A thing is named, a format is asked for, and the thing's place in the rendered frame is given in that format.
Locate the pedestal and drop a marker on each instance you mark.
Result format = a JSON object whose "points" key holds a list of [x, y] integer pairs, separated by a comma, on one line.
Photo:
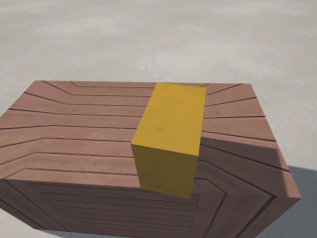
{"points": [[67, 164]]}

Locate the carton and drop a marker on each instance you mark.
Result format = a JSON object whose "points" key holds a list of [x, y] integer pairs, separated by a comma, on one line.
{"points": [[167, 141]]}

